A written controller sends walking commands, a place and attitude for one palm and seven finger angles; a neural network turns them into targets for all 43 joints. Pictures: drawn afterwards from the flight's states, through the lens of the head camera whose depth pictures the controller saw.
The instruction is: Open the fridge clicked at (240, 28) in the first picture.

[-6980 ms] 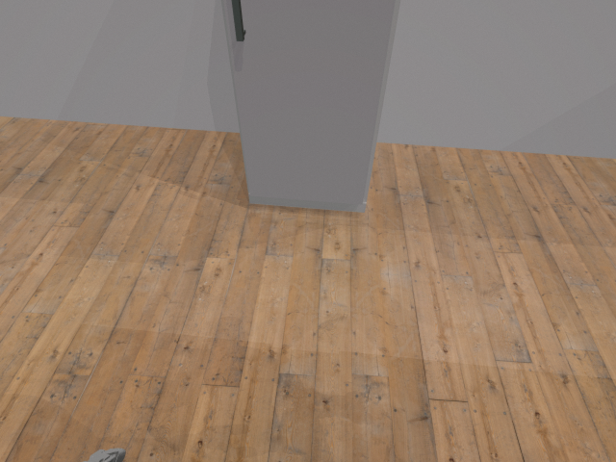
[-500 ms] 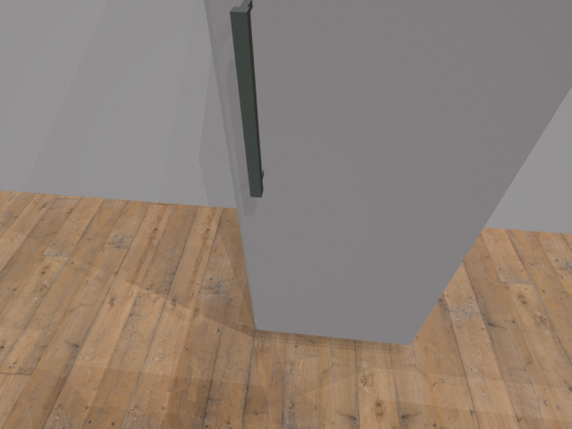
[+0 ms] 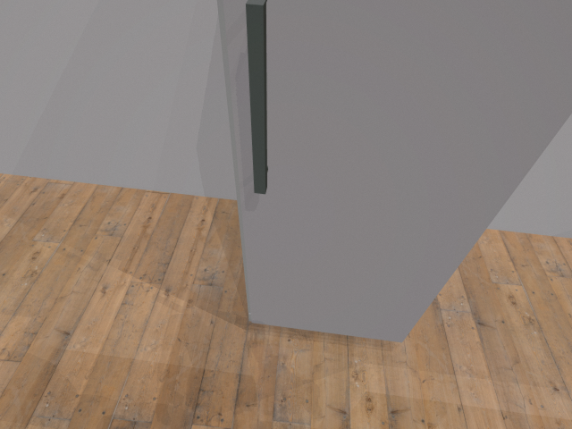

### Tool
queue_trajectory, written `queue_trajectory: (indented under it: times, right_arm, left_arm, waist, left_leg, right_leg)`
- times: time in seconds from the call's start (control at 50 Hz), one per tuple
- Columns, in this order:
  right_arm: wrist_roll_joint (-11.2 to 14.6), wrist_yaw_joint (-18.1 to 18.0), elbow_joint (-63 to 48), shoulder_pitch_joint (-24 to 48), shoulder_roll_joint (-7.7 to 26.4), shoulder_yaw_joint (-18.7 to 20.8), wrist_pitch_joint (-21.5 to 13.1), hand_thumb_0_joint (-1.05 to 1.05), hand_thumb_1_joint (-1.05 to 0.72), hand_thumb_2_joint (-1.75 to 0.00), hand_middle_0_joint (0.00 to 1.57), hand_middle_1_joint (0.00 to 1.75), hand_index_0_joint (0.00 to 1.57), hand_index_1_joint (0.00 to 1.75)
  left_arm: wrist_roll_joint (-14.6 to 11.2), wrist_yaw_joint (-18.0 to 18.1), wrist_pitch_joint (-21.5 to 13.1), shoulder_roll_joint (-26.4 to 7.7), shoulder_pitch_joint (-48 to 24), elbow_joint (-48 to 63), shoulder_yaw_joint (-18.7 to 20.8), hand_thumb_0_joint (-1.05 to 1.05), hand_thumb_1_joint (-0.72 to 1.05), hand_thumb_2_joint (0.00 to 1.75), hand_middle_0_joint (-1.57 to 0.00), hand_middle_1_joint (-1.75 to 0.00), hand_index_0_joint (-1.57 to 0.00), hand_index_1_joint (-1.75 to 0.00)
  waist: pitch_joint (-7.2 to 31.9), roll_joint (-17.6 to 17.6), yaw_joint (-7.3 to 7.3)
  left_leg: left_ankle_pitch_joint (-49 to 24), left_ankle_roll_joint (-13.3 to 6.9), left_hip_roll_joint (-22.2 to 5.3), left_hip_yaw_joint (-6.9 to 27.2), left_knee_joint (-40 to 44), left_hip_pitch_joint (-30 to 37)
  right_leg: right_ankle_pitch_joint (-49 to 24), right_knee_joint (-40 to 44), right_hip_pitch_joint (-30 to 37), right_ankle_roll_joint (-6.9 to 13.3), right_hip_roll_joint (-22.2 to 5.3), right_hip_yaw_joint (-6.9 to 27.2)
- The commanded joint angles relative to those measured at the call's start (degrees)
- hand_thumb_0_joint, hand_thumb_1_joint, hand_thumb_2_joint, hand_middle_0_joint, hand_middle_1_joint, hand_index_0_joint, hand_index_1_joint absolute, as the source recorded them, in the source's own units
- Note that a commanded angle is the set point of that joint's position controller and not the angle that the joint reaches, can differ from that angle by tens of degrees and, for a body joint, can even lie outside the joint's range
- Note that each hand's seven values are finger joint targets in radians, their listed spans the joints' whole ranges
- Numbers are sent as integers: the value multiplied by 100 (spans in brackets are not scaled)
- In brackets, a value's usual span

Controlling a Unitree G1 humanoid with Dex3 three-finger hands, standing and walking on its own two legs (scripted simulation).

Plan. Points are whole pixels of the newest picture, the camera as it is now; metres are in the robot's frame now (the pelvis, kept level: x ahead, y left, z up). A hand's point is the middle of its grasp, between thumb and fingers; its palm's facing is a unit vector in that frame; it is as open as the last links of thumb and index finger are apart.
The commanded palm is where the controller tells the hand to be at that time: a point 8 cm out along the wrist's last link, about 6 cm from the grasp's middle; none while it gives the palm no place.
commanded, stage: look again from close up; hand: left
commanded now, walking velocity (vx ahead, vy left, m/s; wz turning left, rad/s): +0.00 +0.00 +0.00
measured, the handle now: (261, 108) +0.53 +0.09 +0.18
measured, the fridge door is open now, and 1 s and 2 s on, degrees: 0 0 0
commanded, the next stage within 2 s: shuffle to correct the standing spot in 0.48 s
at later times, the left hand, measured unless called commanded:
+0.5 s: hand out of the picture +0.00 +0.18 -0.17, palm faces +0.02 -0.98 -0.20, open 7.4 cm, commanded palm none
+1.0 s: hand out of the picture -0.01 +0.11 -0.18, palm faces +0.08 -0.98 -0.16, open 7.4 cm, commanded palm none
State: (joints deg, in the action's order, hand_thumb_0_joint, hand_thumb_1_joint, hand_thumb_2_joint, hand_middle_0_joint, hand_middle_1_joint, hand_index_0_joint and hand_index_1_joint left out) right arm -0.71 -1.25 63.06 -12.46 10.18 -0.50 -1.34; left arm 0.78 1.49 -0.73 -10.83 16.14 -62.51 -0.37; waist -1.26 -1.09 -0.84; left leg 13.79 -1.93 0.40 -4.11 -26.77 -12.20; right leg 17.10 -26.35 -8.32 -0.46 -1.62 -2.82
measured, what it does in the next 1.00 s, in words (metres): shifts its weight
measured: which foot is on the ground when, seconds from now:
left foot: down 0.00-1.00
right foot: down 0.00-1.00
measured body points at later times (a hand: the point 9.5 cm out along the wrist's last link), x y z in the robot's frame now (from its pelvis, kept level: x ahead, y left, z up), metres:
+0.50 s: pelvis +0.00 -0.01 +0.00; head +0.01 +0.00 +0.45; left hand +0.00 +0.23 -0.16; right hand +0.02 -0.24 -0.15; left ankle +0.01 +0.10 -0.74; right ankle -0.03 -0.12 -0.74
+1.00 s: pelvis +0.04 -0.04 -0.01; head +0.06 -0.03 +0.44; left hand -0.02 +0.17 -0.17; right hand +0.04 -0.26 -0.17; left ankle +0.03 +0.08 -0.72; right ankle -0.03 -0.12 -0.74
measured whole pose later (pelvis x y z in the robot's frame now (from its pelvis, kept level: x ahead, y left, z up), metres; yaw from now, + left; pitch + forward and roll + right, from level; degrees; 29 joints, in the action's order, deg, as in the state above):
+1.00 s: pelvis +0.04 -0.04 -0.01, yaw +0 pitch +1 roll +0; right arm -0.6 -2.1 64.3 -16.1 8.0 0.5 -0.2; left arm 1.5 1.8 -2.0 -6.8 22.8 -63.2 0.9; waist -1.4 -0.7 -1.8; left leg 24.6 0.0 -2.5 -4.0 -41.4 -19.3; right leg 21.9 -28.6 -7.3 3.6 2.2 -3.8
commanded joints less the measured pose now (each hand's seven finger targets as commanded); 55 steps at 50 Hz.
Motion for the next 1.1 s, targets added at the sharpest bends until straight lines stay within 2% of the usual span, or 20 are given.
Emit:
queue_trajectory:
  times: [0.0, 0.56, 0.6, 0.68, 0.74, 0.78, 0.8, 0.82, 0.84, 0.86, 0.88, 0.9, 0.92, 0.96, 0.98, 1.0, 1.02, 1.04, 1.06, 1.08]
  right_arm:
    - [5, -27, -188, -199, 737, 122, -97, 0, -90, -90, 20, 30, 20, 30]
    - [0, -35, -32, -289, 697, 100, -86, 0, -90, -90, 20, 30, 20, 30]
    - [-24, -39, 59, -448, 440, 65, -41, 0, -90, -90, 20, 30, 20, 30]
    - [-68, -51, -44, -580, 681, 215, 20, 0, -90, -90, 20, 30, 20, 30]
    - [-68, -71, -149, -624, 748, 303, 3, 0, -90, -90, 20, 30, 20, 30]
    - [-65, -76, -202, -595, 675, 307, -19, 0, -90, -90, 20, 30, 20, 30]
    - [-56, -79, -240, -565, 539, 292, -39, 0, -90, -90, 20, 30, 20, 30]
    - [-48, -77, -297, -461, 400, 248, -60, 0, -90, -90, 20, 30, 20, 30]
    - [-47, -55, -408, -262, 174, 189, -72, 0, -90, -90, 20, 30, 20, 30]
    - [-51, -50, -508, 12, 134, 166, -57, 0, -90, -90, 20, 30, 20, 30]
    - [-36, -55, -477, 34, 44, 145, -65, 0, -90, -90, 20, 30, 20, 30]
    - [-9, -65, -419, -87, -54, 112, -73, 0, -90, -90, 20, 30, 20, 30]
    - [26, -62, -333, -156, -109, 89, -80, 0, -90, -90, 20, 30, 20, 30]
    - [64, -83, -210, -347, -101, 69, -63, 0, -90, -90, 20, 30, 20, 30]
    - [71, -107, -126, -536, 33, 102, -55, 0, -90, -90, 20, 30, 20, 30]
    - [69, -135, -48, -662, 251, 171, -87, 0, -90, -90, 20, 30, 20, 30]
    - [49, -170, -45, -713, 429, 191, -89, 0, -90, -90, 20, 30, 20, 30]
    - [48, -178, -49, -800, 411, 202, -50, 0, -90, -90, 20, 30, 20, 30]
    - [69, -200, -58, -678, 415, 191, -49, 0, -90, -90, 20, 30, 20, 30]
    - [76, -217, -112, -582, 364, 187, -33, 0, -90, -90, 20, 30, 20, 30]
  left_arm:
    - [24, 43, -79, -677, 295, 181, 119, 0, 90, 90, -20, -30, -20, -30]
    - [11, 33, -65, -654, 279, 92, 126, 0, 90, 90, -20, -30, -20, -30]
    - [21, 26, -11, -382, 483, 8, 86, 0, 90, 90, -20, -30, -20, -30]
    - [74, -76, 74, -355, 514, 174, 182, 0, 90, 90, -20, -30, -20, -30]
    - [116, -121, 54, -254, 682, 239, 223, 0, 90, 90, -20, -30, -20, -30]
    - [111, -134, 24, -252, 889, 213, 252, 0, 90, 90, -20, -30, -20, -30]
    - [109, -124, -9, -296, 1042, 177, 271, 0, 90, 90, -20, -30, -20, -30]
    - [105, -98, -35, -415, 1223, 98, 307, 0, 90, 90, -20, -30, -20, -30]
    - [88, -46, -68, -578, 1514, -1, 361, 0, 90, 90, -20, -30, -20, -30]
    - [71, 2, -115, -526, 1639, -43, 335, 0, 90, 90, -20, -30, -20, -30]
    - [87, 42, -153, -408, 1553, -59, 291, 0, 90, 90, -20, -30, -20, -30]
    - [95, 92, -176, -353, 1443, -56, 280, 0, 90, 90, -20, -30, -20, -30]
    - [109, 114, -187, -388, 1323, -39, 270, 0, 90, 90, -20, -30, -20, -30]
    - [64, 124, -165, -387, 1117, 5, 220, 0, 90, 90, -20, -30, -20, -30]
    - [24, 121, -156, -482, 931, 57, 223, 0, 90, 90, -20, -30, -20, -30]
    - [11, 110, -144, -498, 799, 136, 226, 0, 90, 90, -20, -30, -20, -30]
    - [-13, 137, -102, -345, 935, 161, 223, 0, 90, 90, -20, -30, -20, -30]
    - [23, 189, -50, -204, 1009, 165, 207, 0, 90, 90, -20, -30, -20, -30]
    - [20, 204, -18, -216, 998, 150, 195, 0, 90, 90, -20, -30, -20, -30]
    - [16, 208, -1, -217, 1038, 125, 202, 0, 90, 90, -20, -30, -20, -30]
  waist:
    - [-52, 207, 41]
    - [-159, 155, 26]
    - [-179, 73, 41]
    - [-488, 456, 87]
    - [-465, 550, 43]
    - [-414, 352, -33]
    - [-371, -55, -104]
    - [-410, -634, -173]
    - [-429, -1272, -255]
    - [-557, -1008, -340]
    - [-536, -601, -250]
    - [-401, -261, -156]
    - [-213, -206, -106]
    - [-35, -339, 25]
    - [51, -374, 160]
    - [126, -199, 220]
    - [259, 121, 119]
    - [150, 266, 122]
    - [88, 695, 65]
    - [119, 744, 38]
  left_leg:
    - [-1009, -83, -669, 697, 553, 148]
    - [-884, -46, -671, 705, 710, 109]
    - [-247, -42, -709, 654, 680, 167]
    - [1344, -243, -1095, 1074, 1048, -171]
    - [1336, -420, -1312, 1283, 1004, -261]
    - [1041, -362, -1184, 1037, 624, -526]
    - [671, -279, -981, 768, 177, -820]
    - [515, -104, -589, 195, -587, -1309]
    - [926, 82, -199, -281, -1423, -1841]
    - [1635, 113, -263, -81, -2030, -2085]
    - [1630, 134, -366, 85, -2286, -2033]
    - [1570, 158, -411, 115, -2167, -1901]
    - [1494, 186, -385, 98, -1800, -1701]
    - [571, 202, -270, -8, -721, -804]
    - [-316, 179, -244, -4, -94, -134]
    - [-1888, 58, -459, 167, 149, 503]
    - [-3400, -159, -847, 437, -176, 912]
    - [-3967, -267, -1035, 478, -263, 876]
    - [-4314, -349, -1103, 579, -264, 819]
    - [-4453, -365, -1107, 619, -252, 825]
  right_leg:
    - [-860, 452, -237, 227, -470, 483]
    - [-682, 575, -261, 255, -498, 493]
    - [-133, 513, -402, 250, -400, 454]
    - [679, -83, -912, 306, -93, 231]
    - [562, -313, -974, 315, -26, 143]
    - [435, -87, -672, 370, -110, 320]
    - [272, 188, -275, 450, -243, 599]
    - [38, 540, 145, 626, -596, 1132]
    - [-896, 911, 510, 888, -1181, 1864]
    - [-2340, 971, 479, 1169, -1581, 2103]
    - [-3535, 766, 514, 1362, -1637, 1917]
    - [-4493, 494, 658, 1388, -1600, 1673]
    - [-5150, 276, 818, 1297, -1430, 1347]
    - [-5150, 15, 546, 1015, -1042, 867]
    - [-4684, -162, 201, 804, -811, 685]
    - [-4132, -379, -174, 525, -570, 517]
    - [-3114, -289, -508, 269, -396, 486]
    - [-2308, -190, -593, 175, -297, 480]
    - [-1909, -157, -547, 113, -305, 418]
    - [-1832, -128, -496, 109, -319, 415]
